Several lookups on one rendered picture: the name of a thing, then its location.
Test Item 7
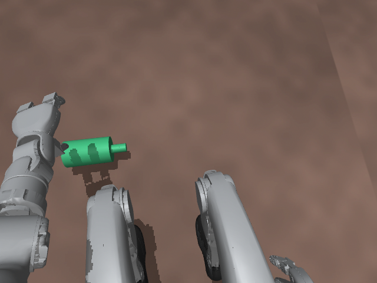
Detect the left robot foot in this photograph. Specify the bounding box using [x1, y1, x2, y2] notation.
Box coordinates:
[134, 225, 148, 283]

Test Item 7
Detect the left robot hand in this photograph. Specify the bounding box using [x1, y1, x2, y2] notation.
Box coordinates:
[12, 92, 69, 157]

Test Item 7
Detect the right robot foot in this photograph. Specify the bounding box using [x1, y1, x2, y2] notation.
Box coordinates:
[196, 215, 221, 281]

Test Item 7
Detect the left robot arm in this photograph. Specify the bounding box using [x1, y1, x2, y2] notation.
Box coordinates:
[0, 131, 55, 283]

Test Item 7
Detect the bottle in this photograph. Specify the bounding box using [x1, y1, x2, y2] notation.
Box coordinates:
[61, 136, 127, 167]

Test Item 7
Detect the right robot hand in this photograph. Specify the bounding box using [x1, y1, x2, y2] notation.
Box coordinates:
[269, 255, 314, 283]

